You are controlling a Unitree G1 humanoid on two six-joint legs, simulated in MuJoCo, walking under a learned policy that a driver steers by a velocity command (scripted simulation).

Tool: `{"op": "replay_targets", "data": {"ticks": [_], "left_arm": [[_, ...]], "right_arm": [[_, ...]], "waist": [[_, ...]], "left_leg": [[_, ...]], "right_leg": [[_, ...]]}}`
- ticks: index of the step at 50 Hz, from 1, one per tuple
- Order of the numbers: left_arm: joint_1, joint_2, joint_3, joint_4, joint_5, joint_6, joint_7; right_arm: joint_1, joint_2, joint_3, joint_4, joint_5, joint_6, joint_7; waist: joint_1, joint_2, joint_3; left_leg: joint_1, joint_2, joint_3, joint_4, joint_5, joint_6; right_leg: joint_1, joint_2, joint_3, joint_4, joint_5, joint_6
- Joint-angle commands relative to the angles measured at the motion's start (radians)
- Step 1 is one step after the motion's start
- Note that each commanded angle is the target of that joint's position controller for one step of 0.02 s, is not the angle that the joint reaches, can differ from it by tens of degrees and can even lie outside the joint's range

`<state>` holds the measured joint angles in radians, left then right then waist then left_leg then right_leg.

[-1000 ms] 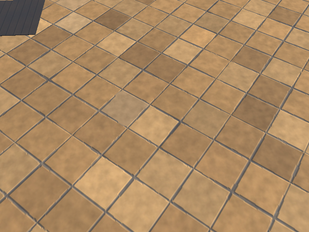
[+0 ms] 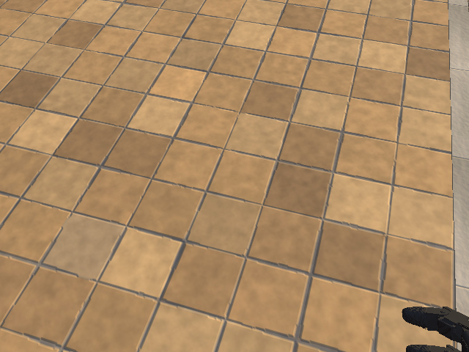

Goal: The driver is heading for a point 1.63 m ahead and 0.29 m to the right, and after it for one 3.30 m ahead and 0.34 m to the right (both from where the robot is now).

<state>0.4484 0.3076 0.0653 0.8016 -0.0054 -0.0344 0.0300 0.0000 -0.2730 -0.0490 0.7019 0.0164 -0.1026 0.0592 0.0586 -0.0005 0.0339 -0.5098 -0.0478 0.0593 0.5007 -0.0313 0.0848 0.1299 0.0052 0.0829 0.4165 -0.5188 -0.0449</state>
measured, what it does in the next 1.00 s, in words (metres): walks ahead, turning right: right foot, then left foot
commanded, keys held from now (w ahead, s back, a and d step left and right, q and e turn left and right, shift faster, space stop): w+q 0.04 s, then w+e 0.84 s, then w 0.12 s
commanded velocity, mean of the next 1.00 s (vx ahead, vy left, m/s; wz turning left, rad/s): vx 0.49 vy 0.00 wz -0.37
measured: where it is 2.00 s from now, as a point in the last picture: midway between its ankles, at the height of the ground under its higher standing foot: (320, 211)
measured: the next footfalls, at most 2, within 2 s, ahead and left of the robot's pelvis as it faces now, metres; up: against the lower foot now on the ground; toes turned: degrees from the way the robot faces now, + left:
right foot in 0.52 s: +0.48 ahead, -0.15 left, +0.00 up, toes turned -10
left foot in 1.00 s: +0.80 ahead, -0.03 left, +0.00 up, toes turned -26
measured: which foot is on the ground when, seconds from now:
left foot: down 0.00-0.52, up 0.54-0.98, down 1.00-1.00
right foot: down 0.00-0.00, up 0.02-0.50, down 0.52-1.00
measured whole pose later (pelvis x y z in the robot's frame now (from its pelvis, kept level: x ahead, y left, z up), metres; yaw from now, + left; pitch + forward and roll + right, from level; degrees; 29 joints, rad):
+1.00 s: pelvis +0.60 -0.07 +0.01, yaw -23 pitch +2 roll -1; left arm 0.39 0.31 0.07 0.70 -0.02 -0.03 0.01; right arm 0.05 -0.29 -0.02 0.70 0.00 -0.11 0.03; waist 0.07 0.04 0.00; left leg -0.48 0.00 -0.06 0.47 0.00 -0.01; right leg -0.06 0.11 0.21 0.47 -0.43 -0.05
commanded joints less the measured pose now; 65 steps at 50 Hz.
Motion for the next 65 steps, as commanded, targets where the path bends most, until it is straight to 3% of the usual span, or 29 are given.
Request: {"op": "replay_targets", "data": {"ticks": [1, 2, 3, 4, 5, 7, 13, 16, 21, 24, 26, 27, 28, 29, 30, 31, 32, 33, 36, 42, 47, 50, 51, 52, 53, 54, 56, 60, 65], "left_arm": [[0.132, -0.004, -0.015, -0.093, 0.015, -0.022, -0.009], [0.041, 0.086, -0.006, -0.096, -0.004, -0.049, -0.015], [-0.082, 0.131, 0.006, -0.125, -0.042, -0.066, -0.024], [-0.144, 0.127, -0.001, -0.134, -0.041, -0.078, -0.025], [-0.177, 0.118, 0.003, -0.136, -0.025, -0.08, -0.024], [-0.134, 0.096, 0.004, -0.124, -0.019, -0.06, -0.027], [-0.215, 0.049, -0.012, -0.153, -0.008, -0.03, -0.02], [-0.314, 0.023, -0.02, -0.177, -0.01, -0.044, -0.036], [-0.435, 0.015, -0.023, -0.245, -0.019, -0.046, -0.072], [-0.385, 0.056, -0.003, -0.268, -0.012, -0.041, -0.089], [-0.13, 0.14, 0.046, -0.217, -0.015, -0.032, -0.079], [0.027, 0.23, 0.075, -0.193, -0.014, -0.019, -0.059], [-0.008, 0.292, 0.078, -0.202, -0.02, -0.027, -0.062], [0.029, 0.182, 0.054, -0.218, -0.014, -0.03, -0.061], [-0.02, 0.156, 0.043, -0.215, -0.005, -0.034, -0.058], [-0.083, 0.151, 0.041, -0.225, -0.006, -0.036, -0.056], [-0.14, 0.134, 0.036, -0.239, -0.002, -0.035, -0.055], [-0.169, 0.121, 0.029, -0.253, 0.009, -0.036, -0.052], [-0.185, 0.123, 0.029, -0.243, -0.003, -0.04, -0.04], [-0.114, 0.165, 0.043, -0.194, -0.013, -0.022, -0.014], [-0.071, 0.138, 0.039, -0.151, -0.017, -0.014, -0.011], [-0.084, 0.098, 0.025, -0.145, -0.006, -0.007, -0.016], [-0.077, 0.054, 0.005, -0.162, 0.01, -0.007, -0.017], [0.075, 0.0, -0.01, -0.166, -0.017, -0.02, -0.019], [0.055, 0.078, -0.003, -0.152, -0.023, -0.028, -0.016], [-0.07, 0.13, 0.011, -0.169, -0.025, -0.032, -0.019], [-0.218, 0.115, 0.008, -0.209, 0.009, -0.049, -0.017], [-0.215, 0.051, -0.005, -0.218, 0.02, -0.06, -0.026], [-0.375, 0.015, -0.026, -0.243, 0.009, -0.073, -0.038]], "right_arm": [[0.414, -0.296, -0.088, 0.042, -0.006, -0.001, -0.006], [0.385, -0.192, -0.064, 0.046, 0.017, -0.003, -0.003], [0.304, -0.157, -0.054, 0.033, 0.01, 0.0, -0.015], [0.251, -0.14, -0.045, 0.018, -0.004, 0.004, -0.023], [0.216, -0.119, -0.037, 0.017, -0.015, 0.003, -0.025], [0.197, -0.092, -0.025, 0.025, -0.031, -0.005, -0.03], [0.226, -0.139, -0.033, 0.079, -0.021, -0.025, -0.041], [0.246, -0.151, -0.029, 0.089, -0.016, -0.02, -0.046], [0.328, -0.179, -0.034, 0.131, -0.006, 0.015, -0.05], [0.305, -0.213, -0.045, 0.121, -0.001, 0.045, -0.063], [0.28, -0.216, -0.044, 0.103, -0.007, 0.063, -0.079], [0.307, -0.166, -0.022, 0.075, -0.033, 0.053, -0.085], [0.417, -0.042, 0.02, 0.038, -0.047, 0.022, -0.059], [0.307, -0.156, -0.002, 0.039, -0.015, -0.013, -0.04], [0.212, -0.18, -0.008, 0.002, 0.017, -0.031, -0.032], [0.181, -0.161, -0.001, -0.009, 0.006, -0.041, -0.037], [0.175, -0.161, -0.006, -0.007, -0.014, -0.04, -0.043], [0.194, -0.162, -0.01, -0.009, -0.019, -0.03, -0.044], [0.219, -0.133, -0.006, -0.006, -0.033, 0.001, -0.051], [0.002, -0.083, 0.015, -0.062, -0.027, 0.0, -0.047], [-0.012, -0.136, -0.008, -0.073, -0.014, -0.02, -0.032], [0.151, -0.175, -0.036, -0.035, -0.025, -0.032, -0.038], [0.3, -0.223, -0.049, -0.02, -0.036, -0.034, -0.042], [0.403, -0.311, -0.077, 0.03, -0.035, -0.018, -0.036], [0.411, -0.222, -0.057, 0.032, 0.003, -0.016, -0.025], [0.35, -0.17, -0.041, 0.018, 0.007, -0.011, -0.027], [0.276, -0.144, -0.029, 0.0, -0.013, 0.004, -0.029], [0.291, -0.129, -0.023, 0.008, -0.005, 0.01, -0.043], [0.339, -0.185, -0.043, 0.032, 0.009, 0.032, -0.068]], "waist": [[-0.106, 0.289, -0.431], [-0.155, 0.222, -0.391], [-0.158, 0.147, -0.218], [-0.136, 0.018, -0.154], [-0.107, -0.023, -0.087], [-0.056, 0.042, -0.069], [-0.07, 0.042, 0.012], [-0.115, 0.034, 0.025], [-0.16, 0.023, 0.052], [-0.102, 0.065, -0.008], [0.042, 0.059, -0.155], [0.09, -0.075, -0.28], [-0.028, -0.297, -0.398], [0.058, -0.165, -0.426], [0.059, -0.117, -0.272], [0.019, -0.004, -0.187], [-0.018, 0.025, -0.128], [-0.052, -0.003, -0.116], [-0.083, -0.026, -0.082], [-0.003, -0.068, -0.037], [-0.002, -0.109, -0.042], [-0.087, -0.119, -0.107], [-0.145, -0.027, -0.248], [-0.09, 0.313, -0.344], [-0.117, 0.245, -0.297], [-0.132, 0.147, -0.164], [-0.115, 0.044, -0.04], [-0.07, 0.108, -0.059], [-0.115, 0.096, -0.034]], "left_leg": [[0.953, 0.389, -0.774, -0.07, -0.291, 0.319], [0.932, 0.374, -0.921, -0.223, -0.449, 0.293], [0.786, 0.364, -0.733, -0.232, -0.423, 0.238], [0.63, 0.333, -0.607, -0.246, -0.318, 0.202], [0.505, 0.298, -0.507, -0.265, -0.208, 0.187], [0.379, 0.256, -0.394, -0.317, -0.116, 0.179], [0.307, 0.232, -0.151, -0.403, 0.032, 0.16], [0.332, 0.2, -0.044, -0.401, 0.073, 0.114], [0.559, 0.278, -0.011, -0.337, 0.15, 0.088], [0.647, 0.297, 0.027, -0.166, 0.558, 0.053], [0.556, 0.254, 0.085, 0.189, 0.73, 0.005], [0.302, 0.205, 0.101, 0.513, 0.394, -0.032], [-0.132, -0.017, -0.024, 0.826, -0.525, -0.081], [-0.241, 0.022, -0.18, 0.898, -0.52, -0.064], [-0.299, 0.064, -0.167, 0.873, -0.425, -0.049], [-0.272, 0.105, -0.158, 0.793, -0.35, -0.049], [-0.22, 0.131, -0.151, 0.712, -0.312, -0.062], [-0.158, 0.148, -0.158, 0.681, -0.289, -0.074], [-0.116, 0.149, -0.13, 0.565, -0.253, -0.132], [-0.002, 0.068, -0.101, 0.127, 0.109, -0.165], [0.036, 0.067, -0.142, 0.008, 0.069, -0.115], [0.272, 0.07, -0.107, -0.047, -0.008, -0.038], [0.506, 0.216, -0.262, -0.023, -0.017, 0.029], [0.814, 0.403, -0.737, -0.121, -0.234, 0.215], [0.818, 0.42, -0.902, -0.214, -0.482, 0.22], [0.708, 0.384, -0.771, -0.229, -0.484, 0.181], [0.501, 0.3, -0.586, -0.247, -0.252, 0.161], [0.407, 0.218, -0.443, -0.281, 0.004, 0.169], [0.289, 0.179, -0.361, -0.29, 0.011, 0.141]], "right_leg": [[-0.685, 0.071, -0.008, 0.888, 0.124, 0.045], [-0.809, 0.053, 0.084, 0.987, 0.003, 0.035], [-0.874, -0.009, 0.072, 0.989, 0.072, 0.017], [-0.828, -0.058, 0.052, 0.931, 0.142, 0.002], [-0.802, -0.091, 0.037, 0.858, 0.183, 0.004], [-0.717, -0.135, 0.035, 0.787, 0.227, 0.009], [-0.802, -0.154, 0.012, 0.538, 0.447, 0.059], [-0.752, -0.119, -0.043, 0.321, 0.629, 0.05], [-0.832, -0.088, -0.073, 0.176, 0.59, 0.011], [-0.743, -0.02, -0.141, 0.166, 0.412, -0.04], [-0.394, 0.053, -0.166, 0.114, 0.422, -0.1], [-0.067, -0.114, 0.09, 0.126, 0.469, -0.169], [0.263, -0.331, 0.657, 0.011, 0.262, -0.36], [0.291, -0.325, 0.709, -0.077, 0.174, -0.329], [0.177, -0.295, 0.557, -0.096, 0.255, -0.287], [0.028, -0.257, 0.453, -0.103, 0.376, -0.266], [-0.097, -0.224, 0.373, -0.121, 0.501, -0.255], [-0.178, -0.201, 0.336, -0.144, 0.571, -0.257], [-0.307, -0.167, 0.254, -0.184, 0.661, -0.267], [-0.414, -0.077, 0.163, -0.166, 0.518, -0.179], [-0.271, -0.152, 0.28, -0.063, 0.434, -0.149], [-0.259, -0.099, 0.255, 0.124, 0.601, -0.1], [-0.355, -0.04, 0.18, 0.389, 0.482, -0.063], [-0.717, 0.116, 0.061, 0.734, 0.055, 0.023], [-0.863, 0.072, 0.113, 0.854, -0.052, 0.028], [-0.91, 0.017, 0.09, 0.879, 0.038, 0.025], [-0.884, -0.042, 0.028, 0.782, 0.151, 0.025], [-0.769, -0.062, -0.011, 0.554, 0.18, 0.057], [-0.628, -0.015, -0.036, 0.225, 0.437, 0.096]]}}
